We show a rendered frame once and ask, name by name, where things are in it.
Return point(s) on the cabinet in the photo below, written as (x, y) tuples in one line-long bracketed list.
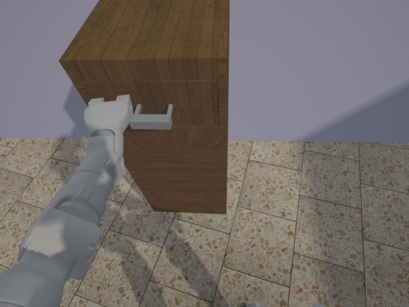
[(183, 169)]

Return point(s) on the left robot hand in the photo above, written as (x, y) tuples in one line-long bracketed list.
[(114, 113)]

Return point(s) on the left robot upper arm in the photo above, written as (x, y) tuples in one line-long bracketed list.
[(62, 248)]

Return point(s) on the drawer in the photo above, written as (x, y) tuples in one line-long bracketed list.
[(195, 101)]

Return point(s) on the handle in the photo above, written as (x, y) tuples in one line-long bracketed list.
[(151, 121)]

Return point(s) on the robot left forearm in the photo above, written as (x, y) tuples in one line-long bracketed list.
[(86, 193)]

